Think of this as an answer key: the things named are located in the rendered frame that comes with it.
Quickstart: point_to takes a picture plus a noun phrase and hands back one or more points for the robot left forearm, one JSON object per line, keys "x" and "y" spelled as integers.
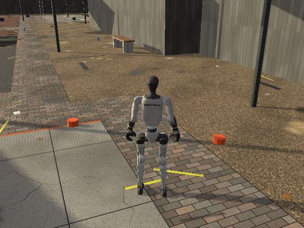
{"x": 130, "y": 126}

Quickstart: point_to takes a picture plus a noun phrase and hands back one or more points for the robot right forearm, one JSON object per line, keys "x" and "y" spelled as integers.
{"x": 174, "y": 126}

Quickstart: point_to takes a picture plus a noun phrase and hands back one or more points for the robot right foot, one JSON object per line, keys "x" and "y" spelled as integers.
{"x": 163, "y": 192}

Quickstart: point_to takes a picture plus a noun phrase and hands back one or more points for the right robot hand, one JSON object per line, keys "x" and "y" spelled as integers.
{"x": 175, "y": 135}

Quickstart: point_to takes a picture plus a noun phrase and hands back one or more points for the robot head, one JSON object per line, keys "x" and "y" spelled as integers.
{"x": 152, "y": 83}

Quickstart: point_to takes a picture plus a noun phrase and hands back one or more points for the left robot hand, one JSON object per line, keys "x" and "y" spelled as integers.
{"x": 130, "y": 134}

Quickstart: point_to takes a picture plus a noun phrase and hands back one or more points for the right robot upper arm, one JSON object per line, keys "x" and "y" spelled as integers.
{"x": 169, "y": 109}

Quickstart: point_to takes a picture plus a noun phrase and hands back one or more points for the left robot upper arm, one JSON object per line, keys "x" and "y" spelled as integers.
{"x": 135, "y": 107}

